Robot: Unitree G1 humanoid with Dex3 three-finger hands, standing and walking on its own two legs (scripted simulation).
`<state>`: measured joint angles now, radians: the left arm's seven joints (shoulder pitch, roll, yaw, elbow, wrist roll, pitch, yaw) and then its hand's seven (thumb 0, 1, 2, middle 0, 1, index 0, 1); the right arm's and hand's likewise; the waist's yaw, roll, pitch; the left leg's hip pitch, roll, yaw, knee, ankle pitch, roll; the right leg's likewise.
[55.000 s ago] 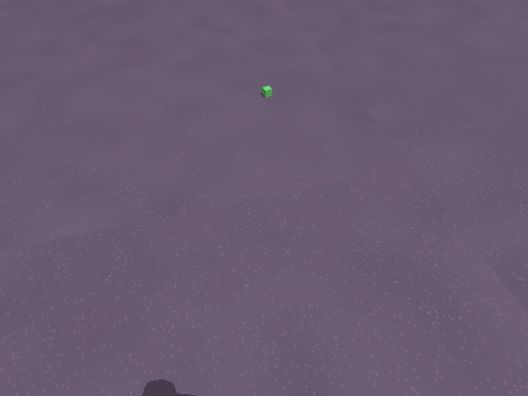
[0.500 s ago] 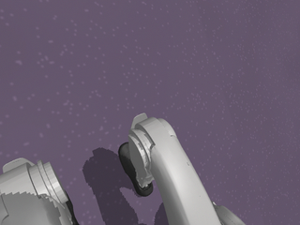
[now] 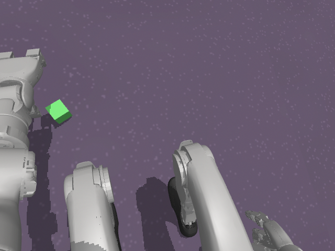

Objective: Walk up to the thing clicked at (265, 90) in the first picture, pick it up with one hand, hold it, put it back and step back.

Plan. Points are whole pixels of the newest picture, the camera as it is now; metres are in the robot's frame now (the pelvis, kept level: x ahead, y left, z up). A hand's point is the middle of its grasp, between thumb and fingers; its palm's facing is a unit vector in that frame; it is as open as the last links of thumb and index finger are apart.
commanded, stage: withdraw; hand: left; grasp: from above
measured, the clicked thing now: (59, 111) +0.53 +0.26 -0.34
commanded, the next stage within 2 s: home in 0.22 s
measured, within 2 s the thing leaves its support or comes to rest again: neither
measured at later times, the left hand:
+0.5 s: hand (39, 98) +0.51 +0.26 -0.17, palm faces -0.36 -0.07 -0.93, open 13.4 cm
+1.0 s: hand (1, 156) +0.34 +0.24 +0.04, palm faces -0.22 -0.72 -0.66, open 7.7 cm
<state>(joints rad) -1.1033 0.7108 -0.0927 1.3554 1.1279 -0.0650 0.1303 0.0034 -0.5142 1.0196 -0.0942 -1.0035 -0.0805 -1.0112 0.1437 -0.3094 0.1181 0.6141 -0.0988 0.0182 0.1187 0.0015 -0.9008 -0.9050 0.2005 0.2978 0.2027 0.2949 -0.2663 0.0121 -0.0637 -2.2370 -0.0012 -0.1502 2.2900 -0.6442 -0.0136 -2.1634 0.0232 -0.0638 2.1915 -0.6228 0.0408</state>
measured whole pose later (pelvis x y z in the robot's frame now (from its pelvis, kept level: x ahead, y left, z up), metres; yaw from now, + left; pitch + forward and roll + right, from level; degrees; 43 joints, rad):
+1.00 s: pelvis +0.02 +0.00 +0.15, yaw +5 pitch +31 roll -5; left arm -0.26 0.39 -0.02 0.47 0.44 0.19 0.08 0.01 0.84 0.88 -0.22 -0.31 -0.21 -0.31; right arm 0.10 -0.27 -0.02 0.58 0.02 0.01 0.00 0.01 -0.90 -0.90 0.20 0.30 0.20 0.29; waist -0.07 0.03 -0.21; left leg -1.72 0.01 -0.09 1.81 -0.63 -0.02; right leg -1.67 0.00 -0.04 1.75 -0.62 0.03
